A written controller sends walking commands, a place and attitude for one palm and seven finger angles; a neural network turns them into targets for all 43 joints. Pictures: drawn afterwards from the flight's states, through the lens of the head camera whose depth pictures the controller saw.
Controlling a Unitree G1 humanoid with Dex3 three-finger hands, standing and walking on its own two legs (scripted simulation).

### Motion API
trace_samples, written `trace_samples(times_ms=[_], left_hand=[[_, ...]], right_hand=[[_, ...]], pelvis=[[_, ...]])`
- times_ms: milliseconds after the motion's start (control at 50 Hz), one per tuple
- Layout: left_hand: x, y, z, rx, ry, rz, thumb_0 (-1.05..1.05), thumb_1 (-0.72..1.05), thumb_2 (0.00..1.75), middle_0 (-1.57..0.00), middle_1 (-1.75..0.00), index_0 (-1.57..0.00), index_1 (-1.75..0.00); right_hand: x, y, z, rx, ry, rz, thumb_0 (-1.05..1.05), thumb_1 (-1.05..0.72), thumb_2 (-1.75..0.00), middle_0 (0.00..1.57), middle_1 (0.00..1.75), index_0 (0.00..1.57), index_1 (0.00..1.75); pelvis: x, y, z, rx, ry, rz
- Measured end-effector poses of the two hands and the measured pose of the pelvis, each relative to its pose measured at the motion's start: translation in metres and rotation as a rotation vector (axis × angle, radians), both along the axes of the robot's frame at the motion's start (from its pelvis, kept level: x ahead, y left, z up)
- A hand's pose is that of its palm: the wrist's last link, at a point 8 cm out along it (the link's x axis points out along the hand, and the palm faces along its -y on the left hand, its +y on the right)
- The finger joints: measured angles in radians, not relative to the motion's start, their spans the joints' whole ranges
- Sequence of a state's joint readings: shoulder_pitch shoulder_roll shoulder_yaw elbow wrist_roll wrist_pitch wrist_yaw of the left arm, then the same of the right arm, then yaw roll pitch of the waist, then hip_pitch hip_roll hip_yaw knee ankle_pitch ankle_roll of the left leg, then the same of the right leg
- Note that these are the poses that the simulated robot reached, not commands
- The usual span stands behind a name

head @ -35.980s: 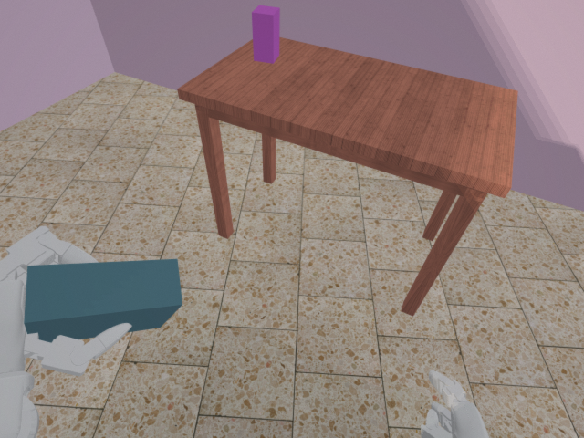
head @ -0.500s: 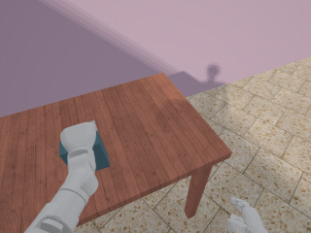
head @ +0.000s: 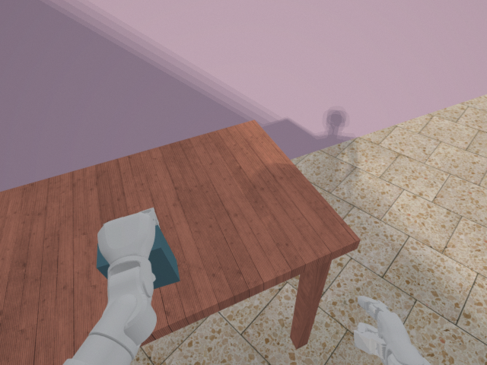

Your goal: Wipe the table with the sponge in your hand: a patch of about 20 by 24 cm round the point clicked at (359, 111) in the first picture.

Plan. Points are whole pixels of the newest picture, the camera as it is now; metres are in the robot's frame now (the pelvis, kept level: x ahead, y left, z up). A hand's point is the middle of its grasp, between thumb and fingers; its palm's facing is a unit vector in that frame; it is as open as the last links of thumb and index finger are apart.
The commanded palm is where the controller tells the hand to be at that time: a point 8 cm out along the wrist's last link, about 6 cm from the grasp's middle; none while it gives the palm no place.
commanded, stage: wipe back along the middle lane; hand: left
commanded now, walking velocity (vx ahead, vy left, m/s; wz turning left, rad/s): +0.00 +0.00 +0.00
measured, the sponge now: (145, 268) +0.28 +0.24 -0.02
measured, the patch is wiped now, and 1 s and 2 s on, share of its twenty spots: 0.45 0.55 0.80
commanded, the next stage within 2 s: slide across to the third lane in 0.16 s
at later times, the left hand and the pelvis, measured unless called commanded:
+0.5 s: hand (151, 261) +0.27 +0.20 +0.04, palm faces +0.01 -0.08 -1.00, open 9.5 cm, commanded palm +0.24 +0.17 +0.08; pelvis -0.01 -0.01 +0.00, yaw +1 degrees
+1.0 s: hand (186, 251) +0.30 +0.15 +0.04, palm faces +0.01 -0.07 -1.00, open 9.6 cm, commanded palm +0.26 +0.13 +0.08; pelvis -0.01 -0.02 +0.00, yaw +0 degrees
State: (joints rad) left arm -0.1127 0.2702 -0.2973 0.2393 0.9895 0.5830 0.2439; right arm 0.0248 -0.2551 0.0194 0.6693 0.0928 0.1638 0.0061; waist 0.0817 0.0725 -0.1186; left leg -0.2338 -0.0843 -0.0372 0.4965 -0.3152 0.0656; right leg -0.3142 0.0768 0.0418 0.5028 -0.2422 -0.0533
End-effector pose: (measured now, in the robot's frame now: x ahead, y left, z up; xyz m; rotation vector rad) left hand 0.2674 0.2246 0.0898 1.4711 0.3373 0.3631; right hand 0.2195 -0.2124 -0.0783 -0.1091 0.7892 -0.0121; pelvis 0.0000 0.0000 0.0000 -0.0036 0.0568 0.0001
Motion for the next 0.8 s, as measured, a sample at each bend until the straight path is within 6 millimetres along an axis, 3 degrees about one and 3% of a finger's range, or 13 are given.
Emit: trace_samples(times_ms=[300, 480, 800], left_hand=[[-0.022, -0.017, -0.001, -0.014, -0.011, -0.002, 0.02, -0.46, 1.1, -0.72, -1.47, -0.75, -1.47], [-0.016, -0.024, 0.001, -0.013, 0.022, -0.012, 0.02, -0.47, 1.1, -0.74, -1.46, -0.76, -1.45], [0.004, -0.061, 0.002, -0.009, 0.018, -0.069, 0.0, -0.48, 1.1, -0.76, -1.44, -0.79, -1.4]], right_hand=[[0.009, 0.01, 0.005, 0.036, -0.036, 0.041, 0.01, -0.91, -0.9, 0.19, 0.3, 0.2, 0.3], [0.006, 0.006, 0.004, 0.029, -0.035, 0.039, 0.01, -0.91, -0.9, 0.19, 0.3, 0.2, 0.3], [-0.001, 0.001, -0.002, 0.053, -0.005, 0.038, 0.01, -0.91, -0.9, 0.19, 0.3, 0.2, 0.3]], pelvis=[[-0.005, -0.005, -0.001, 0.006, -0.025, 0.0], [-0.008, -0.008, -0.001, 0.008, -0.033, 0.008], [-0.01, -0.015, 0.0, 0.015, -0.035, 0.007]])
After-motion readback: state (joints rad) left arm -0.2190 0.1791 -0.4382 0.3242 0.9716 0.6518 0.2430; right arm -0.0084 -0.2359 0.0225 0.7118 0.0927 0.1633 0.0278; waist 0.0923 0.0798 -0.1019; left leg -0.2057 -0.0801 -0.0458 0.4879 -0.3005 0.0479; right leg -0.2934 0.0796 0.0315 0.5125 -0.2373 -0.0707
